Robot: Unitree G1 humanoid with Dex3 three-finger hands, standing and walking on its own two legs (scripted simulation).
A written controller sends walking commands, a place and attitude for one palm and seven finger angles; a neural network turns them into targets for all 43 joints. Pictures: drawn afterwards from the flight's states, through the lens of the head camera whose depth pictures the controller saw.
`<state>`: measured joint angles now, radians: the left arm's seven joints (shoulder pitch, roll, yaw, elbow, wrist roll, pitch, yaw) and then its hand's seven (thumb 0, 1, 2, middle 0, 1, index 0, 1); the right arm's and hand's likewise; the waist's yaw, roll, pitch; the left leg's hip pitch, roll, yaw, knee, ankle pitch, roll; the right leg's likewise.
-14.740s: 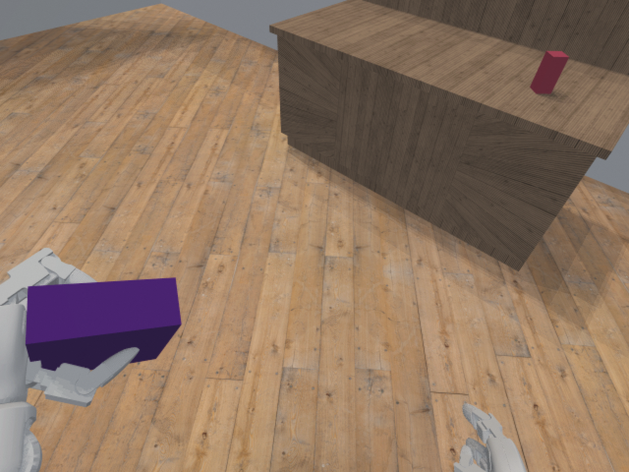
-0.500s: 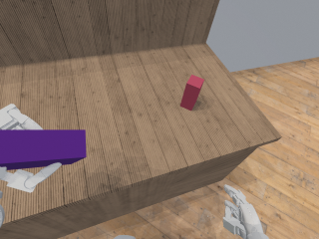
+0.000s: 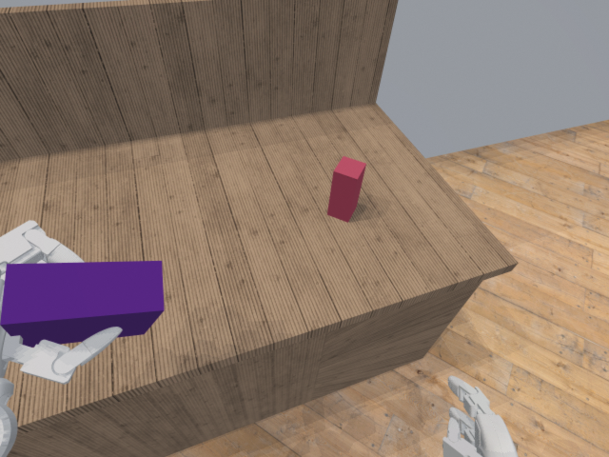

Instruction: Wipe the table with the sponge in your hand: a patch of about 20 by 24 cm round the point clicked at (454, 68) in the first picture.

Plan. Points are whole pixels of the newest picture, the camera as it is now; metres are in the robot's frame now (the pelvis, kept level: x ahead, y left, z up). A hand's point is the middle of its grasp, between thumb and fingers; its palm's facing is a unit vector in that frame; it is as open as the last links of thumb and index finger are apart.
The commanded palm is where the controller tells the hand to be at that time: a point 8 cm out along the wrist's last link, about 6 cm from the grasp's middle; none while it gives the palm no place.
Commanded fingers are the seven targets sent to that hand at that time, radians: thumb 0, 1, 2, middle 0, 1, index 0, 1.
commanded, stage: come to a stop and stand still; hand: left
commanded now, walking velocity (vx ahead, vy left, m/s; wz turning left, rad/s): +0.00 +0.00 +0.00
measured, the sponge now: (110, 304) +0.23 +0.22 +0.14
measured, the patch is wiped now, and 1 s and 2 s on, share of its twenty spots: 0.00 0.00 0.00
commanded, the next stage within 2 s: look again from close up in 0.08 s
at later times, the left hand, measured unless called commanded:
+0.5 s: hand (53, 306) +0.21 +0.26 +0.16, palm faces +0.34 -0.88 -0.34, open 9.2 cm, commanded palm +0.16 +0.29 +0.18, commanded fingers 0.00 0.10 1.30 -1.20 -1.60 -1.20 -1.60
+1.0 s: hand (100, 266) +0.26 +0.23 +0.16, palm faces +0.30 -0.90 -0.33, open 9.2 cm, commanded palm +0.20 +0.27 +0.18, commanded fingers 0.00 0.10 1.30 -1.20 -1.60 -1.20 -1.60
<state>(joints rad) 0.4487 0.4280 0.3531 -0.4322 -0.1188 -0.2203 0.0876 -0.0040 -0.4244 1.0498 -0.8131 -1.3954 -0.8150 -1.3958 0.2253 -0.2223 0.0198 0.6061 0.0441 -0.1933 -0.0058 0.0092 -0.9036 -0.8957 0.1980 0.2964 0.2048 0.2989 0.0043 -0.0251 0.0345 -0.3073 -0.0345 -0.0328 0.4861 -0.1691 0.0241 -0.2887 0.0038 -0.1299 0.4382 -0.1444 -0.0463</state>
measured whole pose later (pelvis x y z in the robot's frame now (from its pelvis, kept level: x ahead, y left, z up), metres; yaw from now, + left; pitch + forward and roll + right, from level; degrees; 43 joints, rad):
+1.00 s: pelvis +0.03 +0.00 +0.00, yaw -3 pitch +0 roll +0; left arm 0.42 0.39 0.34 -0.46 -0.09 -0.15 0.08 0.00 -0.42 1.05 -0.81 -1.40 -0.81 -1.40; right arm 0.21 -0.17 0.06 0.57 0.03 -0.14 -0.03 0.01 -0.90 -0.90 0.20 0.30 0.21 0.30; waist 0.01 -0.05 0.01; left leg -0.25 -0.02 0.01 0.46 -0.21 0.02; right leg -0.26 0.02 -0.08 0.44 -0.18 -0.05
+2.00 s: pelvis +0.04 -0.06 +0.00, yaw -3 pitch -1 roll +0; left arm 0.47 0.37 0.32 -0.44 -0.10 -0.07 0.07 0.00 -0.43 1.05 -0.81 -1.40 -0.81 -1.40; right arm 0.21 -0.22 0.05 0.59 0.04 -0.06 -0.06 0.01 -0.90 -0.90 0.20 0.30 0.20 0.30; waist 0.00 0.02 -0.02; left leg -0.23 0.07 -0.02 0.50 -0.25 -0.02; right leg -0.21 0.11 -0.11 0.40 -0.19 -0.13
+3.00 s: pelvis +0.05 -0.05 +0.00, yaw -3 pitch +0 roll +0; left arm 0.48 0.38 0.33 -0.46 -0.10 -0.07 0.07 0.00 -0.43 1.05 -0.81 -1.40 -0.81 -1.40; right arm 0.19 -0.22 0.04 0.58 0.03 -0.06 -0.06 0.01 -0.90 -0.90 0.20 0.30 0.21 0.30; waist 0.00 0.02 0.01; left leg -0.21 0.05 -0.01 0.48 -0.25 -0.04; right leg -0.22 0.09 -0.10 0.43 -0.22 -0.12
